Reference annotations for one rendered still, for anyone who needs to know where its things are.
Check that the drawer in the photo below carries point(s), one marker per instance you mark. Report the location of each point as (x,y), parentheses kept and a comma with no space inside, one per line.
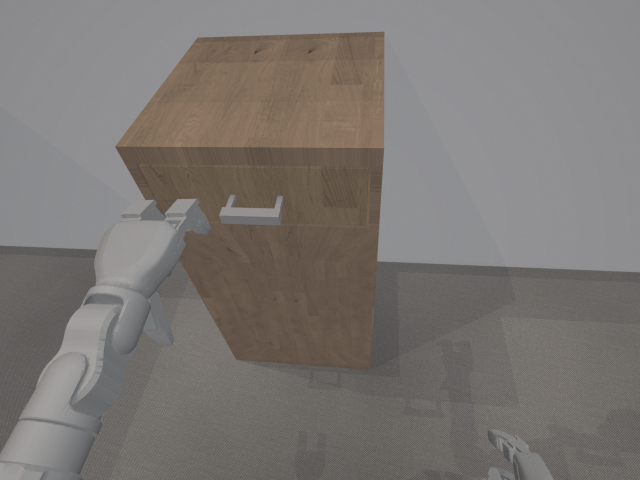
(321,195)

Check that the right robot hand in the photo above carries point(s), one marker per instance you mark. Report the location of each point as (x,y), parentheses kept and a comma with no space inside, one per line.
(527,465)

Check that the left robot hand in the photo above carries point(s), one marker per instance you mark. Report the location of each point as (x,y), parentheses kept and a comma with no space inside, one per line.
(141,250)

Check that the cabinet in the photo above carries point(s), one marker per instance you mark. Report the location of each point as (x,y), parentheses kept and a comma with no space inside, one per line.
(290,293)

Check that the handle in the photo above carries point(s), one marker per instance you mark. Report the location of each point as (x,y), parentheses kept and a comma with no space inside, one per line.
(251,216)

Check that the left robot forearm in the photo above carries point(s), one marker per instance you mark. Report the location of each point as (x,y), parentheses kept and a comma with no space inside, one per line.
(77,387)

